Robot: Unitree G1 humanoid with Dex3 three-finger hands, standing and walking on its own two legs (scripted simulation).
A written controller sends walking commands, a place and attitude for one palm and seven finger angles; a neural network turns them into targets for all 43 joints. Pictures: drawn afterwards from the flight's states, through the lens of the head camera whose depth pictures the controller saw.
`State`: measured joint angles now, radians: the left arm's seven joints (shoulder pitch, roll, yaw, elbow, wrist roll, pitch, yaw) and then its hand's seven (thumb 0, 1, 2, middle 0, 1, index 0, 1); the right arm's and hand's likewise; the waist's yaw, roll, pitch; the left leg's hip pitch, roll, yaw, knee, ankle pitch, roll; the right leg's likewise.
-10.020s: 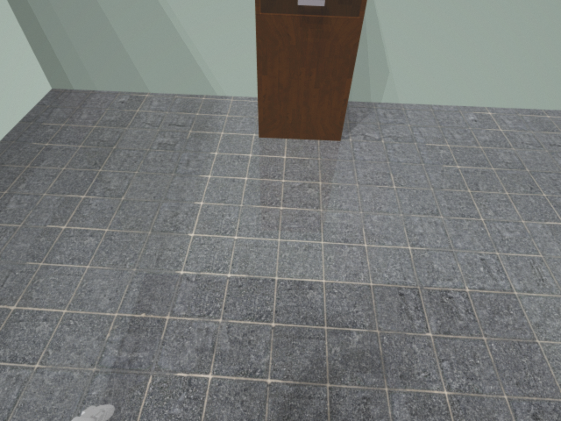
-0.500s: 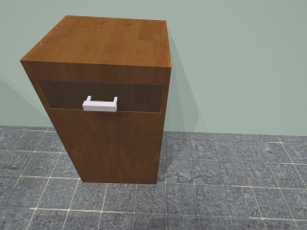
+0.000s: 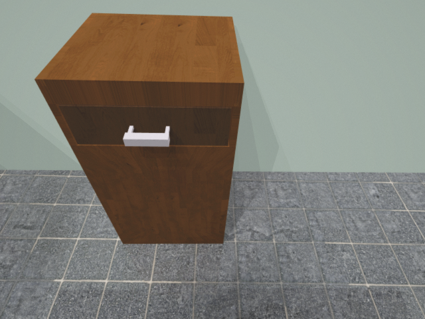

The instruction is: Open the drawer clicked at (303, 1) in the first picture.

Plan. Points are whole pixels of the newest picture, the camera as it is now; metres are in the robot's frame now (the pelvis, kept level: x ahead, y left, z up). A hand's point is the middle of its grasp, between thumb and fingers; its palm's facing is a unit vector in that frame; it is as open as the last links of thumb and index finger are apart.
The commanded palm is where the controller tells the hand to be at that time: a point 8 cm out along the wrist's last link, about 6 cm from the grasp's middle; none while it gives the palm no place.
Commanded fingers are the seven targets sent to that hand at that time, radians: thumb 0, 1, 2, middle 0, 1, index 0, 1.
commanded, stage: look again from close up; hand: left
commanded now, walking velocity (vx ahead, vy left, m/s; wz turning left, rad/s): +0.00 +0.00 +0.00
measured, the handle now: (148, 134) +0.57 +0.21 +0.00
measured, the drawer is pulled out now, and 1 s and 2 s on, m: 0.00 0.00 0.00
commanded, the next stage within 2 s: raise the hand with hooked fingers in 0.52 s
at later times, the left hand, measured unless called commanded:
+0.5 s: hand out of the picture +0.00 +0.15 -0.18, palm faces +0.03 -0.99 -0.16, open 7.4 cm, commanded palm none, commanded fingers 0.00 0.90 0.90 -0.20 -0.30 -0.20 -0.30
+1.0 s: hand (149, 273) +0.22 +0.14 -0.05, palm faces -0.09 -0.37 -0.93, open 8.3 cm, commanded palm +0.17 +0.19 -0.01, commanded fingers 0.00 0.43 0.70 -0.23 -0.60 -0.23 -0.60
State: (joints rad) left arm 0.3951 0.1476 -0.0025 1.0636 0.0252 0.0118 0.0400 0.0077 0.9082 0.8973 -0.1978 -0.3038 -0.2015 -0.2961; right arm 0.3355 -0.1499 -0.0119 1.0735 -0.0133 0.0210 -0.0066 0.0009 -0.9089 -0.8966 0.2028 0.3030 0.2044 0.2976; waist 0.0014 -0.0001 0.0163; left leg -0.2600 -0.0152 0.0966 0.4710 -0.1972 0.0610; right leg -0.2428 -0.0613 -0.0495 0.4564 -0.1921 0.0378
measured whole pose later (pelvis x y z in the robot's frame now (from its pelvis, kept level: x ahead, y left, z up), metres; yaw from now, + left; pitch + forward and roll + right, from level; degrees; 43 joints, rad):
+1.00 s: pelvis +0.03 -0.03 -0.02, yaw -3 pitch +7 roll +3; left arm 0.48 0.23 -0.15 0.00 0.93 0.00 0.37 0.01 0.67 0.79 -0.21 -0.46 -0.22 -0.46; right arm 0.11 -0.25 -0.03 0.55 -0.03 -0.03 0.04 0.01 -0.91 -0.90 0.20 0.30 0.20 0.30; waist 0.05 -0.01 -0.11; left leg -0.45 0.01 0.15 0.68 -0.34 0.02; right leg -0.51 -0.03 0.04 0.77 -0.38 -0.01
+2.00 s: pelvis +0.06 -0.01 -0.01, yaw -4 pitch +2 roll +1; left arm -0.03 0.44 -0.10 -0.04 0.95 0.22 0.13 0.00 -0.45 0.32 -0.32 -1.18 -0.32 -1.17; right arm 0.07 -0.22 0.01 0.60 0.02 0.09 -0.03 0.01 -0.91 -0.90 0.20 0.30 0.20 0.30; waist 0.08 0.06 -0.05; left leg -0.25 -0.05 -0.03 0.55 -0.33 0.02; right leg -0.28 -0.02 0.05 0.58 -0.33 0.02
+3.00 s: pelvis +0.05 -0.04 +0.00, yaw -3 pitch +3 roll +1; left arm -0.24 0.53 -0.02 0.27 0.93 0.04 0.04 0.00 -0.49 0.30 -0.32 -1.21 -0.32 -1.20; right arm 0.14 -0.27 -0.01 0.65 0.03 0.06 -0.07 0.00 -0.91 -0.90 0.20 0.30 0.21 0.30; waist 0.08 0.07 -0.02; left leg -0.26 -0.02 -0.07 0.48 -0.27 -0.01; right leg -0.28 0.01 0.01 0.52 -0.28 -0.01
